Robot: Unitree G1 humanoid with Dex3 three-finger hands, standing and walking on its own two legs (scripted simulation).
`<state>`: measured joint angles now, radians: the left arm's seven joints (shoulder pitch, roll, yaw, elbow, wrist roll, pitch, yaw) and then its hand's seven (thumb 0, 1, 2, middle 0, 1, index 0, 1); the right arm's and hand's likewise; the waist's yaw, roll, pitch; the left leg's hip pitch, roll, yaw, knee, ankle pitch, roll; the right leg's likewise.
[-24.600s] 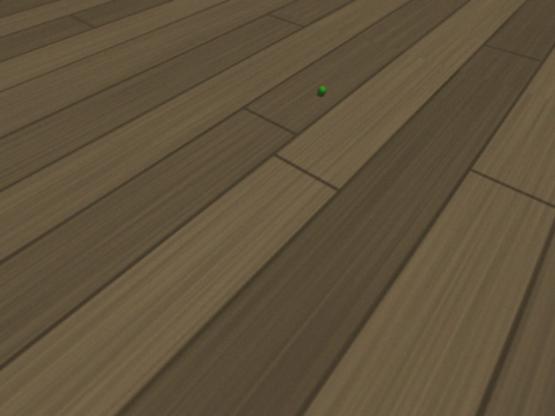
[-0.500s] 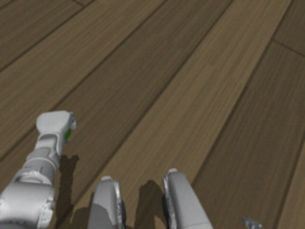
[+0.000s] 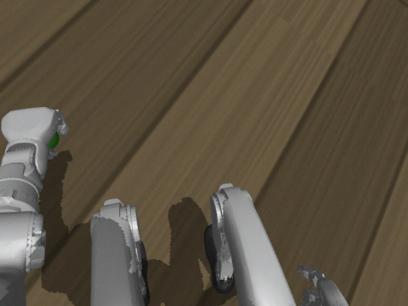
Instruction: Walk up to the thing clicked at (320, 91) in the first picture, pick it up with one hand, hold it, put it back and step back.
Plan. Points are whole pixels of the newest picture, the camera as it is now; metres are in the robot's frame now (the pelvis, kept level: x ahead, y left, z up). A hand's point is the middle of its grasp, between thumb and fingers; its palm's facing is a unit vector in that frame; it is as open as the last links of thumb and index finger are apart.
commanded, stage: crouch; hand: left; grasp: from above
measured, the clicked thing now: (44, 138) +0.46 +0.28 -0.19
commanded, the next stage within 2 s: lower in 0.68 s
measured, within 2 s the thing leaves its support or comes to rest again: neither
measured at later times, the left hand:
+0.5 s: hand (57, 146) +0.46 +0.27 -0.24, palm faces -0.46 -0.05 -0.88, open 6.7 cm
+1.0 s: hand (62, 148) +0.47 +0.28 -0.29, palm faces -0.49 -0.06 -0.87, open 6.6 cm
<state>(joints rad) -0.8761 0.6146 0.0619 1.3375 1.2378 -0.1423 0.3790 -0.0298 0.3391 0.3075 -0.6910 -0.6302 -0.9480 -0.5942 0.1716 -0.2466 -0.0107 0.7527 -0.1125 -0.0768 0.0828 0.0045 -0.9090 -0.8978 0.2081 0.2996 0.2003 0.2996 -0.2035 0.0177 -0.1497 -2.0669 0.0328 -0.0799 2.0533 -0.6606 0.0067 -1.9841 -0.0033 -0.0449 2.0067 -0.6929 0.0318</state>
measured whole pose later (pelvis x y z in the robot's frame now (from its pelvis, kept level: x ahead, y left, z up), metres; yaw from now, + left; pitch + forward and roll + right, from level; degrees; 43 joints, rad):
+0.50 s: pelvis -0.01 +0.00 -0.08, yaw -2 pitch +35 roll -7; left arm -0.98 0.75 0.12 1.47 1.28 -0.20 0.38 -0.03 0.35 0.29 -0.69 -0.63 -0.95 -0.58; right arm 0.17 -0.26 0.04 0.76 -0.15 -0.06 0.13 0.00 -0.92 -0.90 0.21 0.30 0.20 0.30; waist -0.25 -0.01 -0.06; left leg -2.25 0.04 -0.12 2.29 -0.67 0.00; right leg -2.17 0.02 -0.06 2.23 -0.69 0.03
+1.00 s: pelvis -0.01 +0.00 -0.11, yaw -4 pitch +33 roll -9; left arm -1.00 0.82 0.12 1.52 1.28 -0.22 0.38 -0.03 0.34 0.27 -0.73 -0.57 -0.99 -0.54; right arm 0.14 -0.28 0.10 0.74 -0.16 -0.06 0.14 0.00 -0.92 -0.90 0.21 0.30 0.20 0.30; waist -0.27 -0.04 0.00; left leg -2.33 0.04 -0.16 2.41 -0.68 0.00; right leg -2.23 0.03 -0.09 2.33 -0.69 0.04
